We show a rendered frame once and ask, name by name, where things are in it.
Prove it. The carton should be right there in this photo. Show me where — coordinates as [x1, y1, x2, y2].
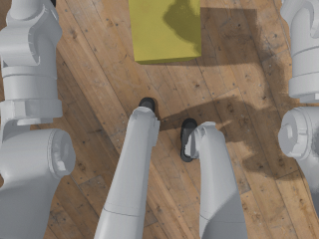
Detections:
[128, 0, 201, 65]

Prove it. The right robot foot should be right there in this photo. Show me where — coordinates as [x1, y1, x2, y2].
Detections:
[180, 118, 197, 162]

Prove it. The robot left shin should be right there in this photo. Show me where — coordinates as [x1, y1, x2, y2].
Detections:
[127, 107, 156, 130]

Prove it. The right robot forearm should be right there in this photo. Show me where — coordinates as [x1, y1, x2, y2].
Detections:
[280, 0, 319, 104]

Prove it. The robot left upper arm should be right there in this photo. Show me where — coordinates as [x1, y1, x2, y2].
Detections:
[0, 128, 76, 239]

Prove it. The robot right upper arm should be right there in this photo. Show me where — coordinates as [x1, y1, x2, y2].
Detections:
[278, 107, 319, 219]

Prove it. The left robot forearm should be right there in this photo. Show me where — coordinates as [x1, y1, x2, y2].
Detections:
[0, 0, 63, 177]

